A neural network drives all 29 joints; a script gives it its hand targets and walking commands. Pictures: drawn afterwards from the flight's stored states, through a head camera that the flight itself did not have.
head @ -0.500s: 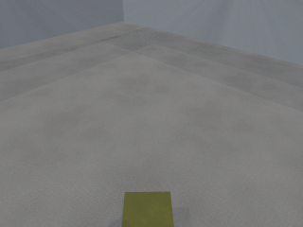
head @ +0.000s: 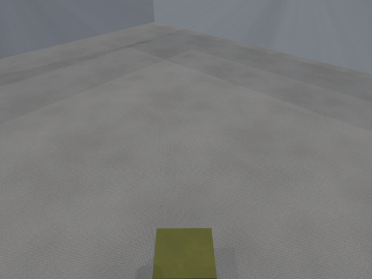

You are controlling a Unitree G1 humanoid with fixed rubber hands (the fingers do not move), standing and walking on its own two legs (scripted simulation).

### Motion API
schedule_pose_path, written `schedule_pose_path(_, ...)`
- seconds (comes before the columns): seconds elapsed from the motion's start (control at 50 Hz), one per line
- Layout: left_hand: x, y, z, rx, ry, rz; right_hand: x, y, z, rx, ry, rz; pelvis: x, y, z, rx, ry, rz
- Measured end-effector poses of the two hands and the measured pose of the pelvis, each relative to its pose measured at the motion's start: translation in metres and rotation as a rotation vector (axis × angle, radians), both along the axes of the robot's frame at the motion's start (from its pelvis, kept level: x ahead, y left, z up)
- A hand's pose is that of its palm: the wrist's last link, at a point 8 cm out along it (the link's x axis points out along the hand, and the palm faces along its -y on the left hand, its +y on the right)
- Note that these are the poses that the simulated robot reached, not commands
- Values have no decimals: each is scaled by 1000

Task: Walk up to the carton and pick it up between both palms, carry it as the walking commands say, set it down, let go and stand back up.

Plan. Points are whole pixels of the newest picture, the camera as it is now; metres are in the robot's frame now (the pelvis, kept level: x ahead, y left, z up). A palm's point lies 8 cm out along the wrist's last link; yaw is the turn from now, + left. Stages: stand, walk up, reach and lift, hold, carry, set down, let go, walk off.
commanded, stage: stand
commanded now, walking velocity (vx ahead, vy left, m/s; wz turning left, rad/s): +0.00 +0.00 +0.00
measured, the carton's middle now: (184, 263) +0.44 +0.00 -0.65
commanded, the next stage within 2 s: none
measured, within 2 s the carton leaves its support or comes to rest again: neither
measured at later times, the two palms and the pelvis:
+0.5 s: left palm out of the picture +0.05 +0.30 -0.11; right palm out of the picture +0.06 -0.30 -0.11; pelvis -0.01 +0.00 +0.00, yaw +1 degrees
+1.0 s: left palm out of the picture +0.05 +0.30 -0.11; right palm out of the picture +0.07 -0.30 -0.11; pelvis -0.01 +0.00 +0.00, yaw +1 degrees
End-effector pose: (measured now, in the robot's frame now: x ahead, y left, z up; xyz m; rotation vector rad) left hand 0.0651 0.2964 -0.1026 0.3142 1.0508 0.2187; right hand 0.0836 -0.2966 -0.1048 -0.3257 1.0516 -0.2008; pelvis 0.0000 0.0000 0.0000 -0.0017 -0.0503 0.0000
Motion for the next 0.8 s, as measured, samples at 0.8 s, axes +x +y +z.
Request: schedule_pose_path(0.8, -14, 2, -7, 2, 101, 27, -20, -7, -6, -4, 104, -15, -7, -3, 3, -1, -14, 12)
